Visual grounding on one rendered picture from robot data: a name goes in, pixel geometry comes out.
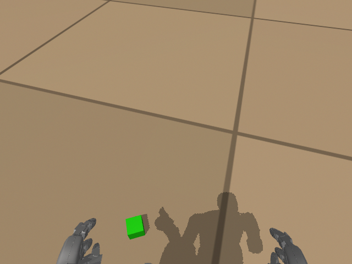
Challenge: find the right robot hand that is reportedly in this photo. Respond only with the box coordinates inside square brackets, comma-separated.
[268, 228, 308, 264]

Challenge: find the cube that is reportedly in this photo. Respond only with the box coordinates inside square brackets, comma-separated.
[125, 215, 145, 239]

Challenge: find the left robot hand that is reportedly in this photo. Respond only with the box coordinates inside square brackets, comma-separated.
[56, 218, 102, 264]

